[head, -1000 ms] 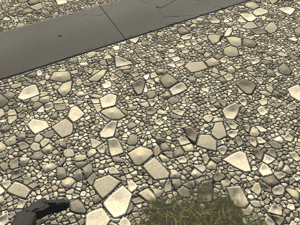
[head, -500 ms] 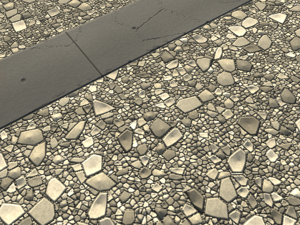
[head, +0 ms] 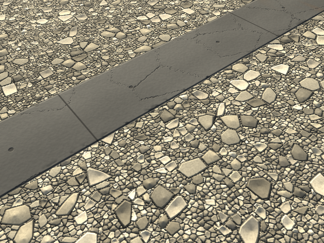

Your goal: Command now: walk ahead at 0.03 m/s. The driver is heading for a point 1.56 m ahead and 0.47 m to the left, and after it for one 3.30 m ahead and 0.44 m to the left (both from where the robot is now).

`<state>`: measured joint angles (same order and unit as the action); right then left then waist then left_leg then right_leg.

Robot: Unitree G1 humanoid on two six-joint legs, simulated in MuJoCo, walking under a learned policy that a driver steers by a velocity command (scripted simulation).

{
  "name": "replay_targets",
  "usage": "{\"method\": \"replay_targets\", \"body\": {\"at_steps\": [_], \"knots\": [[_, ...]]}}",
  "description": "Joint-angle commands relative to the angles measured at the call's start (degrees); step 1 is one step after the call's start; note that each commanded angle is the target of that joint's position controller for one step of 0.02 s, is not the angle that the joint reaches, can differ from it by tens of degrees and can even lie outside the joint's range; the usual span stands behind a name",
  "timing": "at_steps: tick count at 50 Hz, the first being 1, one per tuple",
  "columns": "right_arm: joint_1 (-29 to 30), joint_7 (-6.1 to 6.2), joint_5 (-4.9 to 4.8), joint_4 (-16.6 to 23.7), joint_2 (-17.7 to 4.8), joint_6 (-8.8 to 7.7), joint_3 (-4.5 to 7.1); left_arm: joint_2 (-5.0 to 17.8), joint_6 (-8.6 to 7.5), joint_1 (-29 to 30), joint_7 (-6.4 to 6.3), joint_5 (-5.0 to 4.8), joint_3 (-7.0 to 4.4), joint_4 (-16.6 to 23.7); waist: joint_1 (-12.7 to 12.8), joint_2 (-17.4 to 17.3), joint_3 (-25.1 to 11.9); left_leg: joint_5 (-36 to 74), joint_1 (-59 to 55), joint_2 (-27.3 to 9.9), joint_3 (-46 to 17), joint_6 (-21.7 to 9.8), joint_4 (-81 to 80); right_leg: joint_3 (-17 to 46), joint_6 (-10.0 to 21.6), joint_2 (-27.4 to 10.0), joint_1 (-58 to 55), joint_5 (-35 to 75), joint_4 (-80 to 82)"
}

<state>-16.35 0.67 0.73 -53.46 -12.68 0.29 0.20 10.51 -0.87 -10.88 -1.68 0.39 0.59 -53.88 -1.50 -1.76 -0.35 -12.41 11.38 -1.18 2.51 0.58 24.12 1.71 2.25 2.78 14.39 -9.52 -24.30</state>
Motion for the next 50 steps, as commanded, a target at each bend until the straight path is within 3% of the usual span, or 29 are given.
{"method": "replay_targets", "body": {"at_steps": [1, 11, 25, 26, 27, 28, 29, 30, 31, 32, 33, 34, 35, 38, 39, 40, 41, 42, 43, 44, 46, 47, 50], "knots": [[-3.31, 0.58, -0.09, -0.15, -4.68, -0.38, 1.12, 7.0, -0.73, -1.23, -0.33, -0.1, -1.99, 0.38, 0.14, 2.6, -0.23, 2.04, -0.31, -3.41, -3.9, -0.72, -3.34, 8.44, 2.46, -7.79, -2.11, 6.63, 5.7], [-3.1, 1.43, 0.02, -4.26, -4.18, 0.14, 1.08, 6.76, -0.13, -2.49, -0.79, -0.17, -2.55, -4.71, 0.51, 1.52, 0.63, 3.92, -1.54, -4.25, -4.14, -1.35, -3.72, 6.98, 2.37, -6.94, -3.9, 10.46, 4.76], [-3.52, 1.85, 0.14, -8.27, -2.55, 0.17, 0.59, 5.1, 0.51, -4.3, -1.0, -0.16, -2.27, -9.78, 0.88, 1.34, 3.07, 3.11, -1.55, -4.73, -4.73, -1.99, -4.82, 6.31, 1.5, -6.26, -3.87, 6.98, 5.6], [-5.06, 1.69, 0.31, -8.88, -2.43, 0.21, 0.67, 5.02, 0.67, -5.62, -0.91, -0.14, -2.29, -10.33, 0.89, 1.67, 0.66, -7.2, -2.47, -3.38, -3.9, -2.4, -4.75, 5.95, 2.04, -5.01, -4.11, -5.74, 6.2], [-4.85, 1.41, 0.54, -8.34, -3.84, 0.49, 1.24, 7.04, 1.13, -6.29, -0.71, -0.07, -3.17, -10.25, 0.94, 1.57, 1.96, -21.16, -0.69, -1.92, -3.91, -3.61, -3.31, 5.57, 3.36, -3.31, -1.49, -23.09, 4.96], [-4.36, 0.92, 0.9, -7.51, -5.11, 0.78, 1.72, 8.24, 1.48, -6.04, -0.26, 0.26, -3.75, -9.52, 1.01, 1.41, 5.79, -31.55, 2.93, -2.47, -6.0, -4.91, -3.49, 7.25, 4.66, -3.61, 3.06, -34.43, 4.99], [-4.03, 0.51, 0.85, -6.64, -5.07, 0.78, 1.92, 6.86, 1.36, -5.28, 0.25, 0.46, -3.65, -8.37, 0.86, 0.97, 8.14, -34.11, 3.77, -3.76, -8.3, -6.0, -3.38, 8.63, 5.28, -4.26, 5.66, -36.81, 4.27], [-4.49, 0.41, 0.31, -6.03, -3.81, 0.6, 1.72, 5.91, 1.07, -2.26, 0.48, -0.14, -3.49, -6.5, -0.14, 1.35, 10.47, -33.18, 4.74, -4.67, -10.42, -6.53, -4.54, 9.36, 5.0, -4.7, 10.12, -34.61, 3.78], [-6.05, 0.42, 0.23, -6.13, -3.66, 0.02, 1.86, 4.55, 0.36, 0.7, 0.8, -0.33, -3.3, -4.78, -1.4, -0.23, 10.19, -29.36, 0.7, -6.21, -12.52, -7.17, -6.88, 7.9, 3.82, -4.32, 13.27, -27.86, 2.1], [-9.37, 0.46, 0.34, -7.09, -5.08, -0.72, 2.62, 3.45, -0.47, 4.4, 1.34, -0.01, -3.16, -2.85, -3.26, -3.67, 8.03, -27.95, -6.21, -9.77, -17.31, -8.99, -11.83, 3.59, 1.93, -2.48, 17.11, -18.66, -2.33], [-9.99, 0.56, 0.37, -7.83, -7.77, -1.29, 3.89, 2.42, -1.13, 6.88, 1.93, 0.3, -3.01, -1.21, -3.46, -9.67, 7.07, -28.86, -9.04, -15.8, -24.35, -11.53, -17.77, -3.11, 0.52, -0.39, 18.2, -7.72, -10.69], [-8.9, 0.58, 0.22, -7.45, -8.06, -1.7, 4.48, 5.04, -1.72, 8.19, 2.2, 1.04, -3.59, 0.11, -3.13, -8.73, 6.77, -28.8, -6.7, -19.15, -27.17, -12.79, -20.12, -2.76, 0.48, -3.26, 18.22, -7.41, -16.1], [-6.36, 0.43, 0.17, -6.5, -7.45, -2.14, 4.5, 5.57, -2.19, 7.11, 2.6, 1.08, -3.91, 0.67, -1.18, -6.37, 6.24, -27.31, -4.5, -18.84, -26.03, -12.38, -20.21, -2.07, 0.81, -4.09, 16.77, -8.87, -17.73], [1.76, 0.02, -0.71, -4.02, -7.7, -2.75, 4.99, 2.99, -3.18, -2.94, 3.25, 0.62, -3.78, -0.96, 5.17, -6.59, 7.3, -24.4, 8.69, -12.48, -14.11, -9.51, -16.47, -5.63, 2.56, -2.88, -0.73, -10.68, -6.67], [3.67, -0.09, -0.76, -3.5, -7.76, -2.77, 5.26, 2.79, -3.34, -9.07, 2.94, 0.55, -4.07, -3.13, 7.88, -4.34, 7.84, -24.97, 15.25, -9.46, -10.52, -9.27, -11.83, -8.61, 2.51, -0.54, -10.55, -8.33, -1.74], [5.64, -0.16, -0.29, -2.51, -7.08, -3.15, 5.23, 4.5, -3.6, -16.47, 2.31, 0.6, -4.87, -5.62, 10.89, 0.59, 6.77, -23.38, 24.12, -6.44, -7.41, -8.63, -3.55, -8.03, 2.77, -0.14, -22.5, -8.76, -0.01], [8.88, -0.64, 0.09, -0.11, -2.99, -3.72, 4.15, 9.53, -4.51, -25.27, 1.32, 1.46, -6.36, -7.49, 14.94, 14.16, 3.52, -16.91, 34.98, -0.12, -1.13, -6.81, 18.38, 10.57, 4.89, -12.66, -33.38, -22.94, 9.39], [9.95, -1.15, -0.25, 3.51, 0.92, -4.4, 3.21, 13.9, -4.68, -26.51, 0.95, 2.13, -7.01, -6.85, 12.86, 20.68, 1.72, -15.94, 45.46, 3.94, -2.09, -7.36, 33.29, 35.18, 9.96, -25.6, -33.76, -38.96, 18.03], [11.82, -1.56, 0.69, 4.08, -2.4, -4.27, 3.83, 11.24, -4.42, -20.76, 0.44, 2.42, -6.41, -5.39, 9.82, 10.88, 4.3, -10.85, 47.1, -1.28, -7.34, -8.33, 40.74, 35.02, 11.18, -27.71, -27.16, -40.36, 16.95], [11.39, -2.45, 0.3, 3.8, -2.89, -4.33, 4.1, 9.14, -4.86, -14.23, 0.61, 1.95, -5.74, -3.11, 6.61, 5.82, 5.21, -4.47, 46.08, -3.11, -8.63, -7.95, 42.1, 28.23, 9.19, -24.63, -23.42, -35.17, 16.52], [7.34, -3.66, 0.82, 2.39, -3.32, -3.79, 4.53, 7.83, -5.86, -9.48, 0.62, 1.27, -5.11, -1.47, 2.73, 4.89, 3.51, 0.24, 40.2, -4.49, -7.65, -6.04, 41.55, 16.56, 5.77, -20.71, -18.65, -25.97, 19.41], [6.96, -4.19, 1.21, 2.1, -3.12, -3.03, 4.58, 6.57, -6.3, -9.56, 0.43, 1.04, -4.68, -1.76, 2.34, 4.99, 4.03, 2.27, 39.36, -4.31, -6.51, -5.25, 43.03, 11.23, 4.52, -18.72, -17.23, -20.7, 20.4], [11.62, -4.69, 0.71, 4.1, -1.61, -1.61, 4.13, 5.6, -7.16, -13.31, 0.69, 1.08, -4.29, -3.28, 2.75, 4.26, 7.2, 7.56, 40.65, -3.72, -3.38, -4.93, 42.4, -0.35, 2.76, -15.72, -15.13, -7.43, 21.58]]}}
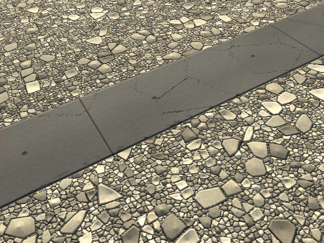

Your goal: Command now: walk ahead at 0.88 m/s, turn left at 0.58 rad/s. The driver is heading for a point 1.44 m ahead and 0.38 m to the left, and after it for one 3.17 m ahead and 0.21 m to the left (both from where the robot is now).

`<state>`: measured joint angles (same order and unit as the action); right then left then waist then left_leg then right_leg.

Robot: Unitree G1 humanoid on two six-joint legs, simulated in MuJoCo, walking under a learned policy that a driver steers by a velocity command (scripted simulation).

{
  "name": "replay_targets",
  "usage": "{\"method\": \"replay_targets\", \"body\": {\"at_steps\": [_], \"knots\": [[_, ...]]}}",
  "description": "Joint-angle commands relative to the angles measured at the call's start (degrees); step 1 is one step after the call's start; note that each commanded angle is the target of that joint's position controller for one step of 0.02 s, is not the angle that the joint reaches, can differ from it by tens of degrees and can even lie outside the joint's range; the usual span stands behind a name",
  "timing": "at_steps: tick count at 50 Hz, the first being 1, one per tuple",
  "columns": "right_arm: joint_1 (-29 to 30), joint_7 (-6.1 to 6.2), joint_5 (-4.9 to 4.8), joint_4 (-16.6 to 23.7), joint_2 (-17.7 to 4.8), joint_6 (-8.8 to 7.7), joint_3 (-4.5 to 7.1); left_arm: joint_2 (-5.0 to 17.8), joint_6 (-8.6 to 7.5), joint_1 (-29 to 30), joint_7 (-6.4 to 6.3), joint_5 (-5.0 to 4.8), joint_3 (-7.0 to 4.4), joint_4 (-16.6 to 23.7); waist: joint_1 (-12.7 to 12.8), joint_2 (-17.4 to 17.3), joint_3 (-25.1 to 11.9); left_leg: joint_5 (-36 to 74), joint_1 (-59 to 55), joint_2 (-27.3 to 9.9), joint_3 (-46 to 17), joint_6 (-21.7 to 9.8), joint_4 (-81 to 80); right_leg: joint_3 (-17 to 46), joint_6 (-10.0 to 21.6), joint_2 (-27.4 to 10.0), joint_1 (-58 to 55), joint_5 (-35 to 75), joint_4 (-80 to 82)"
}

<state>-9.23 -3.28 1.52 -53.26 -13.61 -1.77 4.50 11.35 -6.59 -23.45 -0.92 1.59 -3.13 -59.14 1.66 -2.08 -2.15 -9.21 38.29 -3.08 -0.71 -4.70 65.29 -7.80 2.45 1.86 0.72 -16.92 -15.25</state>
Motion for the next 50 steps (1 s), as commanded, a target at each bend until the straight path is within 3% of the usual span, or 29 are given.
{"method": "replay_targets", "body": {"at_steps": [1, 5, 8, 10, 11, 12, 13, 14, 15, 16, 17, 18, 21, 25, 28, 30, 32, 33, 34, 35, 36, 37, 38, 39, 41, 44, 47, 49, 50], "knots": [[6.85, -0.82, -0.29, 4.92, -0.55, 0.65, -0.35, 4.56, -1.65, -1.34, 0.05, 0.06, -0.45, 1.85, -0.19, 4.5, 9.94, 6.13, 13.36, -1.52, 1.13, 0.26, -0.68, 6.09, 2.25, -13.95, -0.59, 3.31, 13.07], [15.71, -1.7, -0.1, 9.62, -0.66, 0.66, -1.39, 4.64, -2.18, -2.98, -0.53, 0.01, -0.02, 1.21, 0.28, 4.54, 13.74, 10.09, 9.03, -1.63, 7.41, -1.35, -14.3, -2.92, 1.02, -13.32, -0.3, 16.67, 15.61], [15.67, -1.45, -0.31, 11.12, -1.55, 0.64, -1.67, 7.8, -1.88, -3.75, -1.35, -0.19, -0.21, 1.15, -1.51, 5.94, 10.58, 8.64, -2.32, 3.71, 13.98, -5.25, -22.49, -8.53, -0.85, -14.33, -5.18, 57.69, 8.19], [7.04, -0.72, -0.65, 9.52, -4.55, 0.78, -0.82, 11.56, -0.2, -3.93, -2.34, 0.22, -1.21, 1.86, -6.55, 9.34, 4.2, 2.78, -10.69, 8.43, 16.11, -7.42, -22.98, -9.27, -1.6, -15.69, -10.66, 81.88, -7.0], [-2.67, -0.29, -0.8, 7.4, -6.61, 0.87, 0.09, 13.66, 0.81, -2.02, -2.44, 0.53, -1.97, 2.92, -11.25, 11.2, -0.4, -1.6, -19.75, 9.86, 15.53, -8.62, -22.15, -8.52, -0.77, -16.85, -9.22, 86.73, -19.3], [-14.43, 0.38, -0.77, 4.15, -9.75, 0.82, 1.72, 14.73, 1.43, 0.54, -1.93, 0.71, -2.48, 4.28, -16.11, 11.1, -5.5, -6.13, -32.18, 10.45, 12.21, -10.52, -24.74, -6.64, 0.69, -17.57, -4.21, 81.32, -34.76], [-19.75, 1.31, -0.87, 2.36, -12.17, 0.74, 3.46, 13.76, 1.5, 2.26, -0.88, 0.78, -2.67, 4.59, -18.29, 6.73, -6.93, -10.2, -44.23, 7.86, 5.14, -12.55, -30.46, -6.65, 0.79, -13.0, 7.6, 53.65, -54.72], [-12.35, 1.71, 0.29, 3.16, -16.09, 1.34, 4.19, 3.71, 0.33, 3.49, 0.71, 0.39, -0.49, 9.87, -8.64, -10.65, -4.38, -16.36, -56.5, -5.77, -24.39, -20.23, -35.45, -2.05, -2.36, -0.67, 37.88, -8.08, -76.34], [-12.53, 1.54, 0.3, 4.52, -17.92, 1.89, 4.48, 6.4, -1.47, 9.79, 0.89, -0.63, -0.3, 15.17, -9.56, -5.57, -9.71, -23.68, -59.45, -10.46, -44.14, -24.63, -47.05, 11.22, -1.71, 0.72, 47.99, -5.8, -81.99], [-12.55, 2.17, 0.19, 4.19, -15.43, 1.52, 4.15, 8.1, -2.62, 12.86, 0.97, -0.24, -0.18, 16.29, -9.08, 1.16, -4.8, -25.78, -54.64, -11.55, -43.23, -21.51, -52.35, 13.56, -0.84, -3.47, 50.45, -1.8, -77.88], [-11.38, 2.43, 0.04, 3.6, -12.08, 0.89, 3.36, 8.43, -3.07, 12.0, 0.94, -0.14, -0.09, 15.92, -5.99, 7.08, -0.02, -21.05, -45.97, -10.29, -39.05, -19.08, -54.11, 13.29, -0.68, -5.84, 47.58, 0.92, -71.43], [-9.18, 2.82, 0.04, 3.74, -10.75, 0.18, 2.82, 7.87, -2.44, 12.13, 0.79, 0.68, 0.09, 15.7, -3.24, 9.52, 3.06, -14.8, -38.09, -7.45, -33.0, -16.84, -54.57, 12.99, -1.45, -7.5, 43.81, 0.72, -67.78], [-7.77, 3.5, -1.36, 4.58, -8.81, -2.17, 1.32, 5.98, 1.34, 11.15, 1.49, 3.02, 0.97, 17.14, 1.22, 7.81, 5.98, -6.91, -23.65, -1.7, -24.14, -16.28, -54.93, 12.0, -5.13, -10.22, 38.36, -1.76, -59.65], [-12.63, 3.13, -1.52, 5.37, -10.21, -3.46, 1.55, 5.89, 2.01, 26.3, 2.38, 1.93, 2.25, 24.04, -3.24, 4.85, 10.94, 8.32, -16.21, 3.56, -18.91, -13.14, -57.19, 7.25, -7.01, -8.99, 35.07, 12.52, -37.15], [-17.47, 2.76, -1.79, 5.05, -11.76, -3.18, 2.33, 5.48, 1.84, 30.67, 2.92, 0.74, 2.92, 26.21, -7.27, 0.55, 7.28, 25.69, -25.13, 3.63, -18.99, -9.93, -54.69, 5.36, -4.99, -4.55, 31.2, 22.24, -24.89], [-17.83, 3.03, -2.09, 5.23, -12.41, -3.01, 2.58, 6.42, 1.72, 31.86, 2.57, 0.33, 2.95, 27.7, -7.6, -0.99, 5.56, 33.68, -31.85, 2.49, -19.66, -8.52, -51.54, 6.06, -3.66, -2.92, 29.25, 22.21, -19.0], [-15.07, 3.53, -2.05, 6.32, -14.33, -3.22, 2.94, 9.41, 1.51, 25.47, 1.59, 0.08, 1.89, 26.78, -3.71, -2.19, 0.14, 46.41, -33.98, 2.44, -20.16, -5.54, -42.72, 7.4, -2.49, -0.13, 16.13, 18.9, -14.4], [-12.96, 3.38, -1.48, 6.99, -16.61, -3.49, 3.38, 13.02, 1.32, 17.42, 0.72, -0.47, 0.36, 25.01, 1.11, -2.92, -5.39, 49.02, -33.94, 2.09, -21.04, -4.24, -32.94, 8.95, -2.03, -0.05, 6.5, 14.75, -15.34], [-9.29, 3.08, -0.57, 7.36, -17.52, -3.88, 3.48, 15.58, 1.47, 4.02, -0.42, -0.79, -1.03, 21.44, 9.16, -2.74, -11.26, 47.46, -31.1, 2.96, -18.8, -3.96, -20.33, 6.86, -1.36, -1.54, -5.11, 11.87, -15.76], [-8.4, 3.03, 0.15, 8.23, -10.98, -4.64, 1.86, 18.41, 1.34, -7.79, -1.62, 0.8, -2.25, 18.58, 12.81, 2.43, -16.64, 27.77, -22.15, 5.67, -15.26, -3.61, -1.51, 14.57, 0.44, -9.81, -17.42, -2.11, -17.95], [-16.35, 2.6, -2.99, 10.37, -2.67, -4.85, -0.45, 21.99, 1.09, -6.31, -0.98, 2.58, -2.96, 17.64, 4.69, 24.73, -22.95, -15.98, -5.97, 14.17, -9.76, -0.75, 16.22, 50.1, 8.03, -25.79, -26.95, -10.32, -7.05], [-18.44, 2.95, -2.2, 9.47, -5.85, -4.42, -1.07, 19.38, 1.29, -0.07, 0.5, 2.05, -3.34, 18.31, 2.33, 21.12, -19.52, -13.81, 1.9, 10.05, -9.35, -1.91, 19.96, 61.0, 12.09, -24.68, -23.17, -20.98, -1.57], [-12.3, 2.74, -0.81, 9.16, -7.59, -3.74, -0.95, 12.76, 1.28, 5.22, 1.11, 1.35, -2.16, 19.07, 2.48, 10.58, -10.52, -9.58, 3.89, 6.51, -8.37, -1.77, 18.51, 51.98, 12.41, -21.53, -14.96, -21.96, -1.39], [-7.09, 2.22, 0.22, 10.77, -7.7, -3.66, -1.17, 9.99, 1.3, 5.18, 1.37, 1.14, -1.58, 17.49, 2.43, 3.61, -4.14, -8.75, 3.51, 5.2, -7.57, -1.48, 15.07, 44.94, 11.96, -18.93, -6.38, -15.21, -0.6], [-1.44, 1.13, 2.24, 14.58, -5.97, -3.11, -1.89, 8.29, 0.99, 1.97, 1.26, 0.79, -0.74, 13.54, 0.04, 4.02, 0.72, -10.59, 2.55, 2.42, -6.95, -0.64, 8.59, 37.25, 10.73, -14.57, 2.54, -6.63, 0.46], [2.7, 0.68, 3.13, 18.95, -5.07, -2.47, -3.27, 9.46, 0.43, 0.03, 1.1, -0.77, -0.93, 11.76, -2.67, 6.23, 4.64, -12.02, 4.64, -1.49, -5.29, 2.2, -1.59, 34.28, 11.92, -12.99, 9.02, -0.73, 4.09], [7.25, -0.71, 1.19, 21.71, -4.73, -2.86, -4.98, 13.19, 0.65, 5.19, 1.12, -0.68, -2.29, 14.25, -4.4, 6.79, 6.01, 0.37, -15.56, -0.47, -1.16, 4.42, -23.01, 24.3, 9.56, -7.62, 26.48, 2.93, 9.45], [6.32, -0.57, 0.19, 20.75, -6.76, -2.68, -4.33, 16.7, 0.4, 3.68, 2.05, -1.3, -3.42, 14.91, -4.18, 6.81, 5.05, 5.26, -26.04, 2.12, 1.47, 4.86, -24.96, 25.12, 9.33, -9.32, 28.51, 8.08, 11.24], [6.45, -0.03, 0.12, 20.56, -7.85, -2.63, -3.89, 16.59, 0.48, 2.62, 2.35, -1.69, -3.41, 14.9, -3.91, 5.89, 5.26, 5.8, -26.54, 1.91, 1.12, 4.88, -27.45, 25.25, 8.6, -9.93, 25.45, 9.92, 9.6]]}}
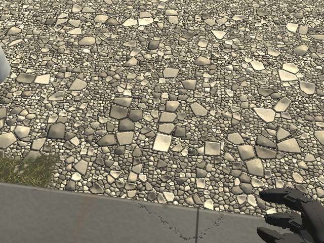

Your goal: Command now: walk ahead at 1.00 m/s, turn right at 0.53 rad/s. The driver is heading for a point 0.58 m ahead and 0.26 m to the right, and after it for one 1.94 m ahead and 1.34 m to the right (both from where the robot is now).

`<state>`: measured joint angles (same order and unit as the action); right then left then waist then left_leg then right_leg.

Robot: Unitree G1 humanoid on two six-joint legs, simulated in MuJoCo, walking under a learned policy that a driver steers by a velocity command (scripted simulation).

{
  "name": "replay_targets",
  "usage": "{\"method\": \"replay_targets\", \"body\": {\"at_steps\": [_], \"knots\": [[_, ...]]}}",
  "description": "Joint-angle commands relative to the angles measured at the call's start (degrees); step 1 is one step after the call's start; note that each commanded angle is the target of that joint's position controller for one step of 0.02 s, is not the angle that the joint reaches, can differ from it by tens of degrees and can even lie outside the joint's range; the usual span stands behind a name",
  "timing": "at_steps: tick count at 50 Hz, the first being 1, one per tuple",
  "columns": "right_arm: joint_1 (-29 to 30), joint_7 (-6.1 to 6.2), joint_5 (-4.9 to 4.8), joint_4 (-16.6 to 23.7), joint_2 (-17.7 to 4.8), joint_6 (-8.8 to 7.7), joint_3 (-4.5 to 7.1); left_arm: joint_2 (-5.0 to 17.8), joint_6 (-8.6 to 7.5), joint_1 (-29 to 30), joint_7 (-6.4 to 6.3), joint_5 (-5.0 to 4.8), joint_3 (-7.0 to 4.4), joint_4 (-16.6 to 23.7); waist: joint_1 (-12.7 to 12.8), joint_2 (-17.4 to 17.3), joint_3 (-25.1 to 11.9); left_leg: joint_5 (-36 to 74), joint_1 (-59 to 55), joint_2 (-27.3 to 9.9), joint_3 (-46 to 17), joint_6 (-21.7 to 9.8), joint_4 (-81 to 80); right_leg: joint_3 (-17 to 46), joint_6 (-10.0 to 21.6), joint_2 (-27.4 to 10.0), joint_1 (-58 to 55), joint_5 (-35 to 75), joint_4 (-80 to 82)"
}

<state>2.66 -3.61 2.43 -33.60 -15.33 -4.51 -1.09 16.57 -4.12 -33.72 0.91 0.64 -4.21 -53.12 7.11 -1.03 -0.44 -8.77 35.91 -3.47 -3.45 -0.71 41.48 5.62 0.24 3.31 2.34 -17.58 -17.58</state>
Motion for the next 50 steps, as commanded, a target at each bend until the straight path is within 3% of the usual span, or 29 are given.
{"method": "replay_targets", "body": {"at_steps": [1, 3, 4, 5, 6, 7, 9, 11, 16, 20, 21, 23, 24, 25, 26, 27, 28, 30, 32, 33, 34, 37, 42, 45, 46, 47, 48, 49, 50], "knots": [[-5.86, 0.97, -0.59, 0.65, -7.01, 0.05, 2.2, 11.13, -1.83, 11.23, 0.67, -0.89, -2.24, 8.52, -9.42, 3.35, 2.84, 4.59, -25.58, 2.73, 3.96, 0.72, -6.61, 11.5, 9.85, -11.26, 20.16, 14.63, 8.2], [-17.0, 2.72, 0.62, -2.74, -9.53, -0.48, 3.96, 11.48, -1.49, 9.07, 0.86, -0.96, -2.32, 7.71, -14.56, -0.32, -4.95, -0.71, -39.35, 4.26, 5.06, -0.44, -9.26, 7.01, 7.73, -6.41, 18.01, 27.9, -14.02], [-27.4, 4.03, 1.8, -3.46, -13.58, -0.81, 5.4, 9.1, -1.78, 10.4, 0.85, -1.23, -1.66, 8.87, -19.84, -3.94, -11.69, -14.89, -51.17, -6.1, -5.87, -2.27, -11.42, 3.88, 6.16, -3.07, 26.46, 20.06, -33.6], [-31.37, 4.8, 2.91, -3.48, -17.96, -0.69, 6.18, 1.16, -1.71, 8.54, 0.32, -2.1, 0.02, 11.55, -17.37, -14.78, -16.06, -38.05, -56.91, -21.36, -30.73, -3.58, -22.16, 0.93, 5.64, 0.43, 38.24, -11.09, -52.03], [-26.38, 4.93, 1.62, -2.93, -16.77, -0.1, 6.39, 2.82, -0.96, 7.48, -0.1, -2.32, 0.14, 12.89, -13.67, -15.8, -14.91, -40.69, -52.01, -23.93, -45.65, -7.12, -28.94, 0.26, 6.08, -0.9, 44.55, -5.89, -60.24], [-21.56, 4.73, 0.96, -2.52, -10.94, -0.09, 5.31, 4.26, 0.08, 11.19, -0.23, -0.75, -0.07, 12.25, -11.89, -7.85, -6.7, -37.03, -46.14, -21.28, -35.87, -7.43, -27.21, -0.84, 6.08, -4.8, 47.02, -1.37, -61.88], [-21.6, 3.98, 0.74, -4.17, -5.73, -0.7, 4.13, 3.84, 1.23, 16.41, 0.89, 0.34, -0.23, 11.41, -11.3, -2.2, 0.77, -12.56, -36.7, -14.62, -16.44, -5.01, -26.29, -1.14, 5.32, -7.81, 44.19, 1.33, -57.99], [-22.34, 4.24, -0.77, -6.66, -5.64, -1.6, 4.26, 1.72, 2.97, 17.32, 2.15, 1.04, 0.25, 13.29, -8.54, -7.04, 2.39, -6.85, -33.65, -13.65, -10.33, -5.12, -28.81, -1.66, 4.39, -9.68, 44.91, 1.96, -56.53], [-23.09, 3.97, -1.47, -10.62, -4.1, -3.29, 3.95, 0.57, 4.15, 28.0, 3.7, 1.24, 1.5, 19.15, -6.2, -3.77, 5.75, 16.78, -32.96, -10.2, 8.36, -3.15, -31.66, -5.27, 5.28, -9.44, 46.52, 12.38, -47.42], [-24.86, 4.7, -1.47, -12.29, -8.28, -3.03, 4.59, 2.35, 3.64, 35.17, 5.89, 0.74, 2.16, 21.01, -6.56, -0.25, 8.57, 35.64, -30.09, -7.4, 18.25, -1.15, -33.8, -15.54, 8.58, -4.04, 30.46, 20.0, -26.23], [-26.01, 5.01, -1.4, -12.62, -10.4, -2.73, 5.11, 3.03, 3.5, 32.94, 5.89, 0.83, 1.96, 20.32, -5.12, -1.99, 6.3, 47.96, -31.2, -7.78, 19.37, -0.65, -29.56, -16.73, 9.25, -1.38, 24.27, 19.46, -25.9], [-20.22, 5.49, -1.25, -9.96, -14.37, -1.55, 6.15, 8.2, 3.35, 12.57, 4.46, 0.37, -0.49, 13.92, 6.63, -5.01, -5.43, 72.86, -30.57, -9.89, 19.6, -0.07, -7.13, -17.06, 12.36, 2.55, 4.11, 19.3, -33.91], [-15.34, 5.34, -1.97, -8.03, -15.88, -1.03, 6.63, 11.42, 3.45, -0.6, 3.15, 0.93, -2.1, 10.03, 13.12, -4.2, -10.69, 69.78, -20.66, -10.68, 17.17, -0.46, 11.94, -12.94, 14.82, 2.9, -12.69, 14.38, -32.9], [-12.65, 4.79, -2.23, -8.4, -14.98, -1.02, 7.13, 15.3, 4.5, -3.13, 1.48, -1.09, -4.52, 8.58, 14.82, 4.99, -10.78, 25.78, -9.1, -1.04, 16.45, 0.69, 38.88, -6.6, 17.1, 0.88, -23.48, 10.79, -25.67], [-21.36, 3.75, -0.16, -5.21, -7.36, -1.59, 4.87, 19.4, 4.71, 5.6, 0.9, -0.15, -4.38, 10.52, 1.81, 16.99, -8.17, -22.88, 9.91, 3.97, 11.98, 2.62, 58.57, 9.05, 22.79, -7.73, -28.05, 25.53, -24.4], [-20.88, 3.95, -0.78, -0.91, -8.34, -2.48, 4.01, 20.66, 4.94, 6.65, 0.48, -0.12, -4.55, 13.9, 1.38, 13.67, -18.0, -21.43, 17.39, 4.88, 1.93, 3.82, 58.72, 31.54, 31.0, -15.66, -31.4, 11.21, -10.0], [-17.94, 3.96, -0.34, -0.64, -10.63, -3.35, 3.95, 16.78, 4.45, 9.56, -0.57, -0.15, -3.82, 14.41, -0.6, 3.87, -8.44, -16.65, 17.27, 1.5, -1.18, 3.39, 47.79, 38.04, 27.86, -17.23, -19.25, 3.23, 0.8], [-17.31, 3.99, 0.92, -2.22, -10.73, -1.6, 4.03, 14.52, 3.11, 14.8, -1.05, 0.73, -2.99, 13.67, -7.36, -3.15, 3.03, -15.45, 5.97, -1.78, -2.24, 3.65, 33.98, 34.07, 25.15, -14.09, 4.37, 4.81, -0.13], [-18.02, 4.11, 2.27, -3.27, -9.69, 1.75, 3.98, 13.22, 1.58, 16.05, -0.95, 0.85, -2.24, 12.72, -10.27, -6.1, 4.61, -23.14, -3.89, -3.1, -1.54, 5.14, 22.94, 26.23, 23.54, -10.69, 17.32, 8.4, -0.6], [-17.9, 3.75, 2.28, -3.05, -7.45, 2.15, 3.25, 13.36, 0.73, 17.38, -0.64, 1.86, -2.28, 12.99, -10.11, -3.95, 4.3, -16.28, -7.83, -2.91, 0.7, 4.84, 20.14, 21.98, 22.95, -8.33, 21.35, 13.2, -0.55], [-10.74, 3.43, 0.43, -0.11, -7.63, 1.9, 3.63, 12.48, -0.1, 15.79, -0.65, 1.06, -2.17, 11.12, -8.71, -3.21, 5.81, 0.83, -9.16, -2.33, -0.25, 4.5, 11.49, 18.09, 20.49, -4.63, 25.95, 11.56, -0.72], [-11.16, 1.1, 0.15, -0.39, -4.37, 1.01, 2.76, 10.8, 0.2, 16.99, -0.71, -0.94, -1.82, 9.97, -8.87, 0.36, 0.84, 26.51, -22.81, 0.39, 1.64, 1.78, 0.4, 13.01, 15.36, 0.83, 30.09, 4.2, -6.3], [-4.35, 1.73, -1.35, 0.94, -5.46, -0.21, 3.27, 10.83, 1.29, 12.47, -1.19, 0.63, -2.19, 9.58, -4.33, 4.88, 5.59, 18.21, -22.73, 2.5, -1.77, 2.86, -14.17, 20.09, 12.32, -0.86, 19.06, -0.22, -16.35], [-26.8, 4.04, -1.72, -7.55, -10.04, -1.27, 6.05, 11.39, 2.4, 15.67, -2.25, 0.51, -2.09, 9.7, -14.97, 0.29, -2.78, 26.06, -41.45, -1.05, -2.44, 3.0, -26.5, 14.4, 9.86, 3.29, 13.8, 8.2, -48.96], [-34.27, 4.13, -0.64, -10.22, -11.86, -1.15, 6.87, 7.28, 2.17, 17.14, -1.55, -0.47, -1.37, 10.92, -16.49, -3.45, -6.33, 19.97, -54.62, -4.59, -4.74, 2.39, -19.65, 10.03, 9.11, 6.29, 26.49, -10.9, -64.47], [-37.82, 3.54, 1.86, -9.82, -11.19, -0.95, 6.0, 1.48, 1.97, 13.49, -1.96, -1.63, 0.72, 13.17, -13.33, -7.49, -9.52, 37.83, -66.8, -13.38, -9.48, 5.21, -0.9, 7.29, 9.77, 3.39, 42.69, -23.77, -79.17], [-37.37, 3.17, 2.33, -9.61, -13.28, -0.62, 6.94, 0.67, 1.96, 5.54, -3.33, -2.57, 1.56, 13.78, -9.54, -15.03, -16.87, 29.4, -71.72, -23.49, -25.83, -1.01, -3.49, 0.56, 8.65, 1.17, 51.95, -20.03, -88.38], [-31.23, 4.08, 1.56, -8.55, -15.47, -0.86, 8.42, 2.04, 1.97, 9.36, -2.94, -0.07, 2.14, 13.67, -10.99, -16.96, -15.76, -20.71, -63.7, -28.76, -43.84, -11.28, -19.46, -1.99, 8.19, -1.7, 59.74, -11.84, -89.58], [-27.06, 4.17, 0.53, -8.58, -6.96, -1.0, 6.38, 7.17, 2.59, 24.91, -2.11, 2.39, 0.84, 14.78, -13.78, -0.84, -1.14, -35.33, -48.32, -21.45, -34.97, -8.45, -27.63, 0.14, 8.09, -6.23, 59.39, -4.44, -81.46]]}}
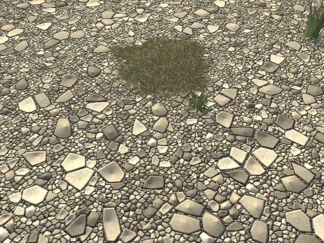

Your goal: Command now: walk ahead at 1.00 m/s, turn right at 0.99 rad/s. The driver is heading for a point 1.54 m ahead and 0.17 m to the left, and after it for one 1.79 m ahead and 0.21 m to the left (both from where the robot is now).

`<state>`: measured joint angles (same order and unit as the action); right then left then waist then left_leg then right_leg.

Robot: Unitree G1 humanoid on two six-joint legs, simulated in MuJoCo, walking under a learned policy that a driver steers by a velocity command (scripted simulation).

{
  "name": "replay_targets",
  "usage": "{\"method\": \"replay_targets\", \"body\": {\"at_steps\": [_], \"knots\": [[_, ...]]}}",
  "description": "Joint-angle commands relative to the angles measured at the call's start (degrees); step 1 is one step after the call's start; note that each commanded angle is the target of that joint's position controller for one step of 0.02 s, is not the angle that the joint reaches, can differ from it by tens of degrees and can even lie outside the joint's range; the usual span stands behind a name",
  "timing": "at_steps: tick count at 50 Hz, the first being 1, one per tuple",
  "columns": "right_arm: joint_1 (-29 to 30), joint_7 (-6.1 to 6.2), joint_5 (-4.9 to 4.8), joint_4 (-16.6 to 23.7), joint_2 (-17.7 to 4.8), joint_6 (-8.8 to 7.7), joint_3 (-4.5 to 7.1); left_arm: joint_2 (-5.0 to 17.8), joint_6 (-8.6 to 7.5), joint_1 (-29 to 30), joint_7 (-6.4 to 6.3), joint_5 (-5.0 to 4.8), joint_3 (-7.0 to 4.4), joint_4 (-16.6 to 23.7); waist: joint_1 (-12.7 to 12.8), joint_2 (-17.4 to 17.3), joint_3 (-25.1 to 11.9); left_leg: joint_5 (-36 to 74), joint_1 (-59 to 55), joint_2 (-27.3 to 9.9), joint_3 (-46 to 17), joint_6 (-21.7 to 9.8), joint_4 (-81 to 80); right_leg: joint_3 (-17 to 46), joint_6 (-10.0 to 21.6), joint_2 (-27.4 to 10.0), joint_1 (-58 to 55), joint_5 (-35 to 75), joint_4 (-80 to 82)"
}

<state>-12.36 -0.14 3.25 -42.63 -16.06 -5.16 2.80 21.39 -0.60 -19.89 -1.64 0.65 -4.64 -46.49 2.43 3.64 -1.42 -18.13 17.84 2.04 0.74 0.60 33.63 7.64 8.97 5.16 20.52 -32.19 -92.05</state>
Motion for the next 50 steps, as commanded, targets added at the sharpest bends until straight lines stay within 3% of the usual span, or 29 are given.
{"method": "replay_targets", "body": {"at_steps": [1, 3, 6, 8, 10, 12, 14, 15, 16, 17, 18, 19, 20, 21, 24, 27, 31, 34, 36, 37, 38, 39, 40, 41, 42, 44, 46, 48, 50], "knots": [[-9.64, 0.7, -0.06, -0.88, -5.82, -1.49, 1.32, 3.11, -0.99, 16.6, 2.42, 2.14, 0.78, 10.8, -7.45, -5.68, 8.61, -14.81, -19.52, -24.89, -33.33, -7.94, -20.65, -0.1, -2.29, -8.85, 38.89, 15.5, 2.24], [-10.43, 0.87, -1.7, -4.91, -3.33, -2.77, 0.23, 0.01, 0.25, 17.41, 5.31, 1.58, 1.68, 12.04, -3.71, -6.5, 12.59, 7.21, -7.8, -19.25, -17.43, -4.13, -23.08, 0.74, -4.4, -11.01, 29.68, 19.63, 14.3], [-7.7, -0.05, -2.89, -6.09, -3.37, -3.54, 0.36, -1.5, 0.57, 17.71, 6.27, 1.02, 2.7, 13.17, -1.2, -10.81, 7.75, 31.65, -8.01, -15.3, -3.03, -1.25, -25.32, -4.76, -4.39, -10.01, 22.37, 28.51, 23.02], [-10.42, 0.05, -2.62, -7.28, -2.73, -2.99, 0.2, -2.31, 0.55, 21.16, 6.05, 0.1, 3.23, 13.51, -2.48, -6.61, 7.46, 42.0, -13.8, -12.89, 4.57, 0.51, -25.51, -9.47, -2.83, -8.6, 23.21, 29.78, 29.48], [-14.3, 0.51, -2.01, -8.96, -2.89, -2.11, -0.06, -4.06, 0.08, 26.77, 6.41, 0.65, 4.51, 15.48, -3.48, -5.14, 10.09, 55.31, -15.15, -11.65, 9.8, 2.44, -24.98, -16.19, -0.25, -6.14, 18.96, 28.89, 41.26], [-18.35, 1.75, -1.66, -9.87, -5.44, -1.18, 0.22, -4.04, -0.27, 26.76, 6.63, 1.55, 4.76, 14.52, -2.92, -8.06, 7.05, 75.13, -16.47, -12.47, 11.12, 2.18, -20.98, -20.23, 1.24, -0.6, 8.2, 28.68, 47.4], [-17.41, 3.02, -1.58, -9.58, -9.91, -0.34, 0.83, -0.12, -0.37, 14.86, 6.03, 2.11, 3.3, 10.01, 4.15, -10.29, 0.44, 86.65, -15.81, -15.15, 10.39, 1.39, -5.22, -18.15, 3.11, 2.87, -7.88, 25.71, 50.23], [-13.45, 3.06, -1.5, -8.25, -11.49, -0.08, 0.98, 2.56, -0.38, 1.93, 5.08, 2.02, 1.89, 5.4, 10.15, -10.97, -4.04, 84.76, -10.99, -16.2, 9.07, 0.58, 8.2, -13.75, 5.22, 1.78, -20.77, 25.23, 52.96], [-7.58, 2.55, -1.88, -6.93, -12.57, 0.35, 1.47, 5.75, -0.59, -8.72, 3.93, 1.69, 0.06, 1.73, 16.55, -8.21, -6.76, 59.09, -1.96, -10.73, 11.19, -0.41, 31.69, -7.89, 8.96, -2.23, -33.79, 28.13, 61.65], [-8.48, 1.53, -0.96, -4.54, -5.97, -0.21, 0.24, 8.69, -0.41, -5.41, 2.6, 0.91, -0.99, 1.57, 8.35, 4.82, -10.92, -8.25, 14.51, -2.55, 9.3, -1.71, 52.54, 4.58, 8.23, -12.56, -46.17, 33.2, 55.89], [-15.61, 1.25, -3.35, -0.02, -5.11, -0.69, -0.46, 11.48, -0.4, -3.34, 2.09, 1.9, -1.2, 3.95, 3.26, 4.49, -21.68, -11.57, 26.29, -3.82, -1.37, -2.47, 61.97, 27.11, 18.57, -25.66, -55.28, 32.99, 61.5], [-7.85, 1.04, -3.25, 0.81, -7.64, -1.32, -0.23, 8.53, -0.17, -4.72, 1.17, 1.68, -1.37, 3.55, 6.44, -2.65, -14.72, -4.65, 31.01, -4.44, -2.87, -2.44, 58.82, 28.87, 17.11, -23.16, -47.55, 20.4, 71.95], [-7.31, 0.74, -3.12, 0.74, -7.18, -1.29, -0.36, 5.89, -0.78, -1.35, 0.71, 1.21, -0.87, 1.87, 2.52, -5.01, -1.83, -2.0, 31.85, -7.24, -2.58, -2.67, 51.63, 23.54, 14.45, -21.45, -35.02, 17.56, 76.8], [-6.27, 0.44, -2.04, 0.23, -6.62, -0.6, -0.42, 3.59, -1.72, 1.67, 0.63, 1.39, -0.25, 1.75, -0.44, -8.17, 2.95, -1.85, 28.18, -8.85, -2.72, -2.17, 46.42, 19.33, 12.03, -18.43, -25.61, 19.88, 78.55], [-7.47, -1.27, 0.06, -0.31, -3.23, 2.38, -1.2, 0.99, -4.42, 2.62, 0.52, 0.11, 1.08, 0.19, -5.84, -7.37, 7.42, -3.52, 20.07, -11.74, -2.59, -0.01, 35.54, 9.27, 9.47, -13.04, -10.01, 24.74, 83.27], [3.73, -2.22, -0.78, 4.57, -1.91, 2.08, -1.96, 1.54, -6.2, 1.96, 1.83, -0.56, 0.82, -0.94, -4.41, -3.37, 11.28, 10.56, 18.49, -12.14, 0.44, 0.03, 19.34, 1.23, 7.63, -8.08, -3.54, 31.88, 87.94], [9.89, -3.19, -2.46, 5.92, -1.97, 1.47, -2.09, 2.98, -7.65, -2.48, 2.5, -1.93, 0.6, -3.02, -1.54, -3.48, 10.05, 32.3, 6.36, -7.93, 3.44, -3.75, 1.89, -1.95, 4.61, -9.77, -7.74, 45.0, 93.78], [9.18, -2.22, -1.65, 5.91, -4.71, 1.48, -1.1, 6.46, -6.89, -5.27, 1.8, -0.4, 0.11, -4.49, -2.4, -1.28, 4.77, 22.3, 4.67, -2.08, 6.14, -6.12, -0.85, -3.9, 2.03, -12.23, -24.04, 76.4, 83.13], [-6.34, -0.97, -1.82, 1.26, -8.52, 1.82, 0.67, 8.96, -5.06, -3.81, 0.61, 2.15, -0.56, -4.81, -10.47, 1.87, -4.53, 10.74, -8.5, 2.2, 6.87, -8.04, 0.15, -6.44, 0.14, -13.93, -27.21, 88.92, 62.19], [-18.42, -0.04, -1.56, -2.27, -10.96, 2.25, 1.86, 8.64, -4.33, -1.32, 0.11, 2.83, -0.42, -4.42, -17.09, 1.25, -8.91, 6.99, -21.03, 0.43, 5.63, -9.59, 0.0, -9.05, -0.8, -12.15, -19.93, 82.84, 44.57], [-23.5, 0.85, -0.19, -3.24, -18.64, 2.51, 4.31, 1.25, -4.97, -6.36, 1.16, 0.71, 1.48, -1.68, -13.79, -13.21, -15.83, -7.24, -38.97, -13.94, -18.37, -18.01, 0.09, -10.59, -3.93, -4.57, 1.87, 52.27, 14.86], [-22.0, -0.41, -1.36, -3.96, -17.33, 2.7, 4.31, -0.34, -6.54, -6.63, 2.16, 0.57, 2.16, -0.72, -10.8, -20.62, -22.25, -12.56, -44.35, -20.62, -48.46, -21.96, -13.79, -4.65, -4.56, 2.96, 15.29, 7.9, 3.87], [-15.31, -0.95, -1.48, -3.32, -14.86, 2.42, 4.07, 0.86, -7.02, 0.47, 1.84, 0.45, 2.35, 1.66, -9.77, -13.75, -12.22, -10.96, -39.43, -19.08, -45.54, -21.48, -16.35, -1.77, -3.8, -1.7, 23.9, 12.14, 1.93], [-12.62, -1.18, -2.15, -3.29, -11.57, 2.19, 3.44, 1.3, -7.58, 4.23, 1.95, 1.02, 2.86, 3.02, -8.51, -6.01, -6.9, -7.43, -31.15, -17.98, -38.36, -19.89, -16.91, -1.0, -3.64, -5.73, 23.84, 15.82, 7.19], [-11.65, -1.08, -2.16, -3.99, -9.06, 2.2, 2.82, 0.51, -7.55, 6.39, 2.18, 1.81, 3.25, 4.02, -6.71, -2.65, -2.17, -4.28, -22.35, -15.59, -33.3, -18.5, -18.34, -1.61, -3.92, -7.89, 21.71, 16.28, 12.65], [-10.26, -0.53, -2.08, -5.31, -6.28, 2.08, 1.56, -1.17, -5.73, 6.98, 2.74, 3.47, 3.89, 6.3, -1.79, -3.27, 3.29, -2.88, -8.53, -11.21, -27.18, -17.72, -21.11, -2.02, -6.32, -9.62, 16.96, 13.38, 19.44], [-9.67, -0.52, -2.68, -5.07, -7.96, 1.11, 1.97, -1.78, -4.14, 9.63, 3.07, 3.72, 4.5, 8.94, -0.22, -5.15, 6.71, -2.66, -0.18, -9.45, -24.06, -18.65, -24.93, -3.71, -8.71, -11.17, 16.13, 11.9, 27.94], [-7.36, -0.57, -2.75, -3.48, -9.37, 0.34, 2.7, -1.74, -4.16, 16.35, 3.68, 2.5, 5.26, 12.43, -0.36, -6.32, 9.46, 0.23, 8.95, -6.73, -20.04, -17.74, -28.73, -5.72, -10.71, -11.52, 9.89, 21.8, 42.06], [-7.51, -0.94, -3.08, -2.97, -11.33, 0.0, 3.77, -2.69, -4.55, 19.87, 4.24, 1.21, 5.82, 13.11, -1.82, -5.75, 9.53, 16.98, 11.98, -3.88, -15.89, -14.59, -27.49, -8.59, -11.66, -7.97, -0.47, 33.37, 53.93]]}}
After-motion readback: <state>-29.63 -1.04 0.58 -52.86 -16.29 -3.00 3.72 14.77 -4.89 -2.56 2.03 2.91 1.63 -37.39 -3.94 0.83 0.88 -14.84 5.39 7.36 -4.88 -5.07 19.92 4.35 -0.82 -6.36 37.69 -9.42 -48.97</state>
